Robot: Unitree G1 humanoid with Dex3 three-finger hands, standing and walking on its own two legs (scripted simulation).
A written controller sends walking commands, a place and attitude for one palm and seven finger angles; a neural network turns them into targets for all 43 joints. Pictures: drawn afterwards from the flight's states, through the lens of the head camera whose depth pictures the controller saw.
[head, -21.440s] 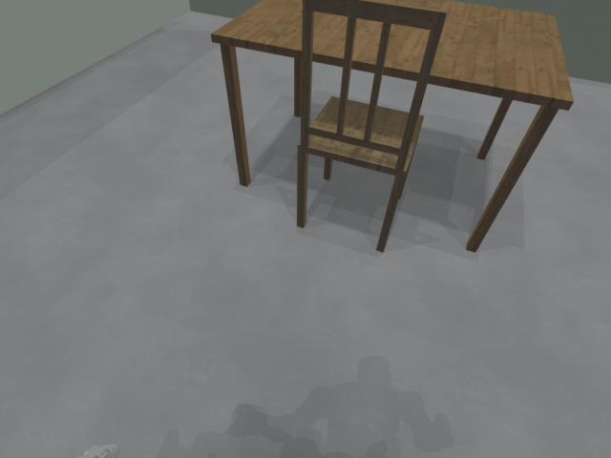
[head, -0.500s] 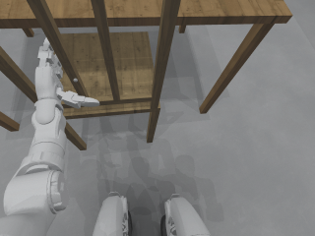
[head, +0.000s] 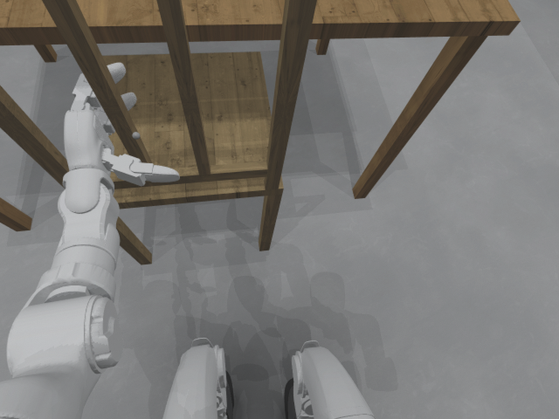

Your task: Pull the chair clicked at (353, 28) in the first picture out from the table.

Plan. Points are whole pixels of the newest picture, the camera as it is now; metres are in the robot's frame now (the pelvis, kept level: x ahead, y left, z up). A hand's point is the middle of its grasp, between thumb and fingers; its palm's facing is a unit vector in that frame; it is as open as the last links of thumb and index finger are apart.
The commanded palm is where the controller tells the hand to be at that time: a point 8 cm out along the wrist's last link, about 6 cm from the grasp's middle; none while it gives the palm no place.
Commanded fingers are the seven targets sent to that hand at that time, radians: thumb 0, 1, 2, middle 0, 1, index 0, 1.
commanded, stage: hook a spindle and tug to test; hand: left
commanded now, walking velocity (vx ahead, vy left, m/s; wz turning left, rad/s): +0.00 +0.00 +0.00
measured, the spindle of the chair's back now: (112, 103) +0.52 +0.19 +0.07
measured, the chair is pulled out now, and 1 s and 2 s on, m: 0.00 0.01 0.08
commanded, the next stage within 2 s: step backward, pulling the chair out in 1.12 s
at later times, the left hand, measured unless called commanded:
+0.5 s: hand (134, 138) +0.49 +0.17 +0.03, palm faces +0.10 -0.99 -0.02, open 5.6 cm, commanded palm +0.46 +0.21 +0.03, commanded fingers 0.00 0.90 0.90 -0.50 -1.45 -0.50 -1.45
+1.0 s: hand (139, 145) +0.48 +0.17 +0.03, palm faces +0.10 -1.00 -0.01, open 5.4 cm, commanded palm +0.43 +0.21 +0.03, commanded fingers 0.00 0.90 0.90 -0.50 -1.45 -0.50 -1.45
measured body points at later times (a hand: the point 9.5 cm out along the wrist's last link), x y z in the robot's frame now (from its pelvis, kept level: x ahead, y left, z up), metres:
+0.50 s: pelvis +0.00 +0.00 +0.00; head +0.15 +0.02 +0.42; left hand +0.48 +0.23 +0.04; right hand +0.04 -0.27 -0.12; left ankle +0.05 +0.10 -0.61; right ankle +0.00 -0.11 -0.61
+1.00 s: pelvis +0.02 +0.00 +0.02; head +0.17 +0.02 +0.44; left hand +0.47 +0.22 +0.04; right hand +0.07 -0.26 -0.10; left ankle +0.05 +0.10 -0.61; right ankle +0.00 -0.11 -0.61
